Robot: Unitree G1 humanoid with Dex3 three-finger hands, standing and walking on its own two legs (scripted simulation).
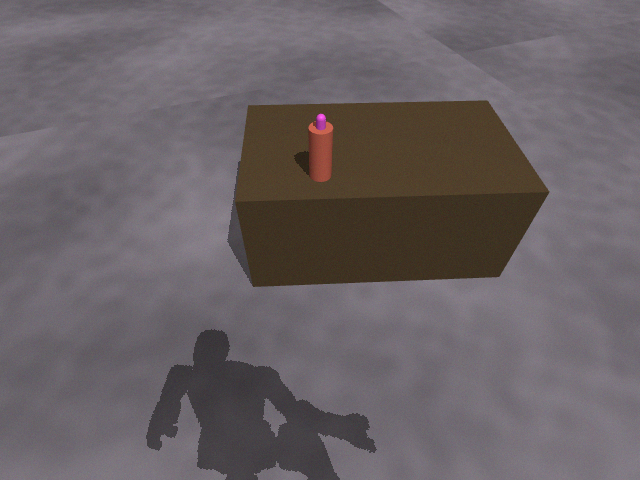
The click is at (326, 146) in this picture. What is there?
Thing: necked bottle
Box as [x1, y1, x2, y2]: [308, 114, 332, 181]
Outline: 318,114 316,120 312,122 308,128 309,175 314,180 323,181 328,179 331,175 332,125 325,121 325,117 323,114
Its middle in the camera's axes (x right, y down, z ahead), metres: +0.00 -0.29 +1.19
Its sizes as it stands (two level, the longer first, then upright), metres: 0.073 0.073 0.218
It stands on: a support 0.45 m high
